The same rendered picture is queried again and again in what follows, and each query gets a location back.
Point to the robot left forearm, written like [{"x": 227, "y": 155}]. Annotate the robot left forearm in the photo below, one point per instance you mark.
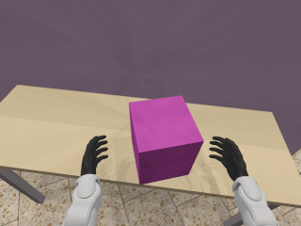
[{"x": 87, "y": 198}]

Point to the table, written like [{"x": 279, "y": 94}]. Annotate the table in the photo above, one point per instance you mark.
[{"x": 46, "y": 131}]

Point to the right robot hand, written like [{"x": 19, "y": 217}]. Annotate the right robot hand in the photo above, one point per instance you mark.
[{"x": 231, "y": 158}]

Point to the robot right forearm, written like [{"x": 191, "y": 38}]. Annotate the robot right forearm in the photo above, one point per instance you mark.
[{"x": 252, "y": 203}]

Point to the carton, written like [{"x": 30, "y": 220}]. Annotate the carton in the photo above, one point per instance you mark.
[{"x": 165, "y": 138}]

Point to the left robot hand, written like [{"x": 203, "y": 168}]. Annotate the left robot hand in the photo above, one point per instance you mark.
[{"x": 90, "y": 160}]

